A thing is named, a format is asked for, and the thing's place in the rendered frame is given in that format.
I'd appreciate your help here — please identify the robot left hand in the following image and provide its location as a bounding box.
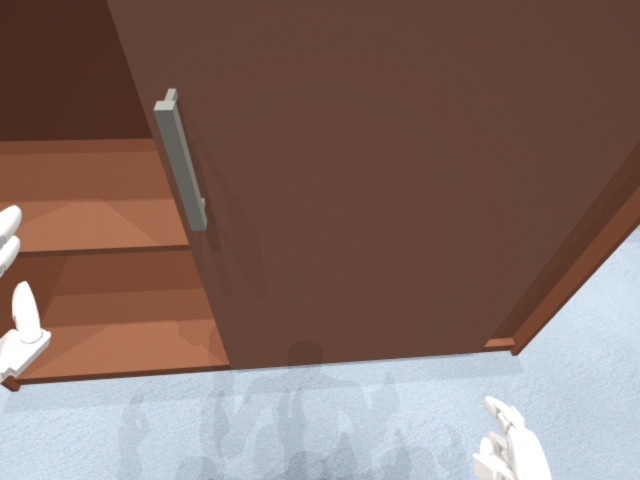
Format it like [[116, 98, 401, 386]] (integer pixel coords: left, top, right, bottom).
[[0, 205, 51, 384]]

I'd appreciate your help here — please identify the handle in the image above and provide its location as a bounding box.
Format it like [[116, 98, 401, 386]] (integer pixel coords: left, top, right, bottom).
[[153, 89, 207, 231]]

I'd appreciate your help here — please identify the wardrobe door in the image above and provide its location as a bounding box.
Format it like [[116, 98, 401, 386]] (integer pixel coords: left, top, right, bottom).
[[490, 141, 640, 339], [107, 0, 640, 370]]

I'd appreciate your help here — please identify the robot right hand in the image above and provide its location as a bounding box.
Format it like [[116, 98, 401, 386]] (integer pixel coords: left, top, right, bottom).
[[473, 396, 552, 480]]

